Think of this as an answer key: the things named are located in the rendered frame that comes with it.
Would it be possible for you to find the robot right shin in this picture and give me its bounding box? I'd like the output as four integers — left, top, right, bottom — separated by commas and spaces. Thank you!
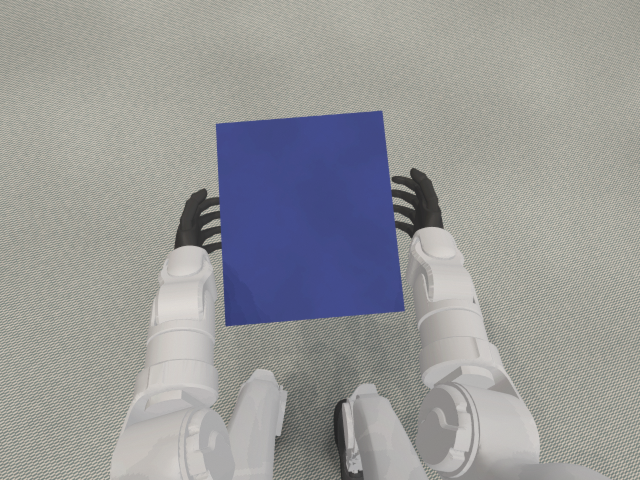
345, 383, 392, 472

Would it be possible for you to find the right robot upper arm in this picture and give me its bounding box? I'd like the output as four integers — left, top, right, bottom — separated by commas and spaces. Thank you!
415, 382, 612, 480

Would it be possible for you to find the robot right forearm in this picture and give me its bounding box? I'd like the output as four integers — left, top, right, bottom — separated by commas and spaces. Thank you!
405, 227, 540, 455

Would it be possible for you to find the robot left thigh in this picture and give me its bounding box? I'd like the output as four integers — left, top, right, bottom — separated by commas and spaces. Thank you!
227, 379, 288, 480

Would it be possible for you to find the left robot upper arm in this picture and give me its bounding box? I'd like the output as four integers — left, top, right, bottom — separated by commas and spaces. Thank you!
111, 406, 235, 480

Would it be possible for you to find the left robot hand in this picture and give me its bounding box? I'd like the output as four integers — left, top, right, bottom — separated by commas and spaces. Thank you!
174, 188, 222, 254

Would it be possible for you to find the right robot hand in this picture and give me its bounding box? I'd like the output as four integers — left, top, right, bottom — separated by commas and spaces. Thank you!
391, 168, 444, 239

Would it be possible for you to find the robot left forearm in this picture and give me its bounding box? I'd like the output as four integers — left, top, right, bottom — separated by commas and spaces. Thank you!
110, 246, 219, 480

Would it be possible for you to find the carton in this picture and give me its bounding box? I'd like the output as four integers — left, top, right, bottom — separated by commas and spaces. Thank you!
216, 111, 405, 326

